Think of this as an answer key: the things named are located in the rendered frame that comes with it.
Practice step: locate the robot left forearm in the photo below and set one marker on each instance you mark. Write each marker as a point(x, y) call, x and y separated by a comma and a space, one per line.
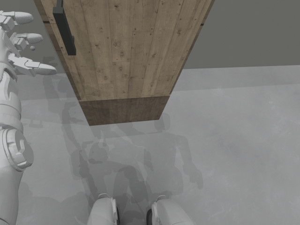
point(10, 104)

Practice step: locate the robot left hand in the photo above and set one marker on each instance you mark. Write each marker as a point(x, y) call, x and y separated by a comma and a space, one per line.
point(16, 44)

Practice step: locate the robot right thigh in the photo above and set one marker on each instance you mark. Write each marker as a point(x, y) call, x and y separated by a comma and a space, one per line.
point(168, 212)

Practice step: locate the robot thigh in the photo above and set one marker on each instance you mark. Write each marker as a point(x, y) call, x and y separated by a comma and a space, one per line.
point(103, 212)
point(168, 212)

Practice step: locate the handle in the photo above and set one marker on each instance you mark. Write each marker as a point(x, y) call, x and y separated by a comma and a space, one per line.
point(62, 23)

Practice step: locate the robot left upper arm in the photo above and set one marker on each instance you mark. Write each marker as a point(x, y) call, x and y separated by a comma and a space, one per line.
point(15, 156)

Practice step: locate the cupboard door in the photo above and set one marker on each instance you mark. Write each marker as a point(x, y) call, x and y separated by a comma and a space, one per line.
point(127, 48)

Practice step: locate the robot left thigh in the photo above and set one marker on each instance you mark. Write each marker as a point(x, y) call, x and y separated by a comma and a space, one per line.
point(103, 212)

